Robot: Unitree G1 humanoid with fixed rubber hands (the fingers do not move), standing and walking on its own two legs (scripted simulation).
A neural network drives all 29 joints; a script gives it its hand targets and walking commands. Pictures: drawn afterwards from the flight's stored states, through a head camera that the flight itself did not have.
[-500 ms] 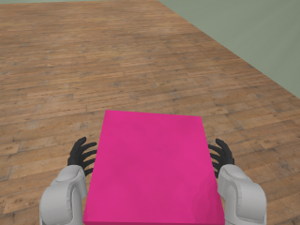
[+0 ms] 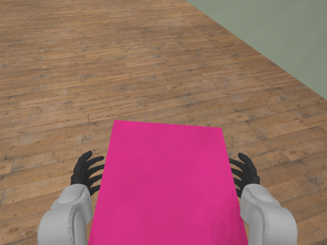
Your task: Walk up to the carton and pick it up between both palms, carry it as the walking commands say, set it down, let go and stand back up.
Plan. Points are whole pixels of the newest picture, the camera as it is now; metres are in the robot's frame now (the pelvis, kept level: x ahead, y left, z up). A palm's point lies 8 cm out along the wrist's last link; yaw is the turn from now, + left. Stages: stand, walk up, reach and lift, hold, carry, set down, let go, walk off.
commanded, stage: carry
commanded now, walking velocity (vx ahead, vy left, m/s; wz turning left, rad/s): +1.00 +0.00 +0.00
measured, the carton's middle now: (163, 194) +0.26 +0.00 +0.00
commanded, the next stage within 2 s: none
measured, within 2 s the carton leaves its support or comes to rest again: neither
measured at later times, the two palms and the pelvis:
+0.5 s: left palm (97, 106) +0.53 +0.21 +0.06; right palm (204, 106) +0.53 -0.14 +0.06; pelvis +0.30 +0.04 -0.03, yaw -1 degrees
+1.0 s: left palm (114, 51) +0.95 +0.22 +0.05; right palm (185, 48) +0.99 -0.13 +0.05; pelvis +0.73 +0.02 -0.04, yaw +4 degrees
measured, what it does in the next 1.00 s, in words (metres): walks ahead: right foot, then left foot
